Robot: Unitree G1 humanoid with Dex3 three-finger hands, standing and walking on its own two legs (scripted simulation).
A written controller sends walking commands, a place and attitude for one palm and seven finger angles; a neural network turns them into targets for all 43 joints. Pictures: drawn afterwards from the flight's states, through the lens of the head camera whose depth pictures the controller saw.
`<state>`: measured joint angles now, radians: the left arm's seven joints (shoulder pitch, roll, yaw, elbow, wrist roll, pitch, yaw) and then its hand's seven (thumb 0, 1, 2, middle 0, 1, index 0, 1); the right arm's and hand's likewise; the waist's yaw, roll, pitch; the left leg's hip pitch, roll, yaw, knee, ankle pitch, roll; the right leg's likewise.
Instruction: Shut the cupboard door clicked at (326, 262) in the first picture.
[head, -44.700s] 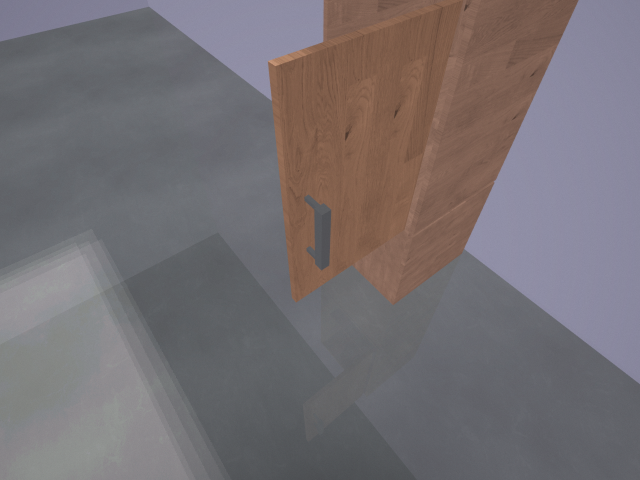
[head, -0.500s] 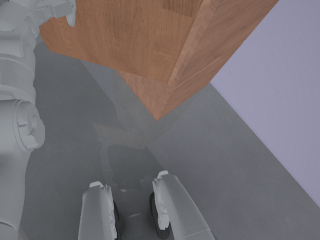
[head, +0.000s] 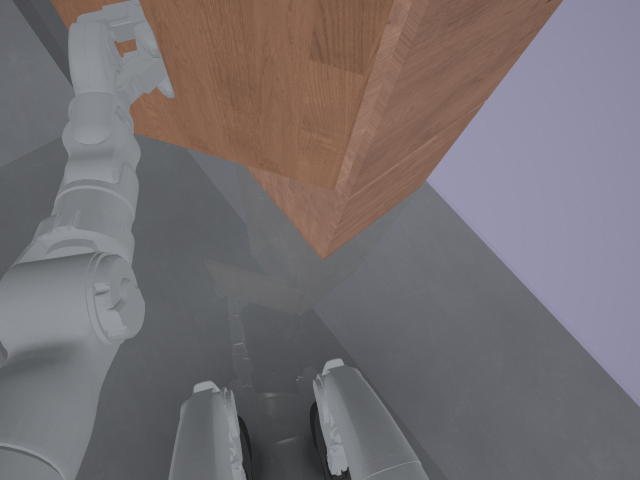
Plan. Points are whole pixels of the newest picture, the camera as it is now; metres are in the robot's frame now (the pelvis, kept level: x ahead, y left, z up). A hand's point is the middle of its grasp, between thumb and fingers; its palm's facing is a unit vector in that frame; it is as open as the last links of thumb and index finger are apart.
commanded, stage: pull the fist back off the door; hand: left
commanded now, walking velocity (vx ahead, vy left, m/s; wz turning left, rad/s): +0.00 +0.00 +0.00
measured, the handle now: (61, 20) +0.66 +0.19 +0.06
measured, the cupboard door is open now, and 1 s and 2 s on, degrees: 36 36 36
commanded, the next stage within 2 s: draw the hand back to the body in 0.44 s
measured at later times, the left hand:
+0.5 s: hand (160, 130) +0.50 +0.09 +0.06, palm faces -0.06 -1.00 -0.07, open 3.1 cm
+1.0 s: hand (21, 185) +0.39 +0.16 +0.17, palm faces -0.01 -1.00 -0.05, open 3.1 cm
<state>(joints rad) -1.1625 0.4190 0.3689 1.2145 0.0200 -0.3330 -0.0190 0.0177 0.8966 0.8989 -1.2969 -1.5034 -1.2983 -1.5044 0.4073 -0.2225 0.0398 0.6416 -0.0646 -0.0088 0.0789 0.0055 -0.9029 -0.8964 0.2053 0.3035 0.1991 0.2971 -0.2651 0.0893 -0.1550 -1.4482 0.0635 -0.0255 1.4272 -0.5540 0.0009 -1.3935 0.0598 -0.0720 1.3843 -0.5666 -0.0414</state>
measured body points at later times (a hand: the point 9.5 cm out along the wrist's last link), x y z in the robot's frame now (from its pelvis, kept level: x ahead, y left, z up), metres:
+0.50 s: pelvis +0.01 +0.01 +0.02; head +0.15 +0.02 +0.44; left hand +0.50 +0.14 +0.07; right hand +0.08 -0.26 -0.11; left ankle +0.04 +0.12 -0.58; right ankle +0.03 -0.10 -0.58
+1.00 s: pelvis +0.02 +0.00 +0.09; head +0.07 +0.01 +0.54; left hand +0.38 +0.21 +0.17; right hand +0.13 -0.25 -0.02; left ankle +0.04 +0.12 -0.58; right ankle +0.03 -0.10 -0.58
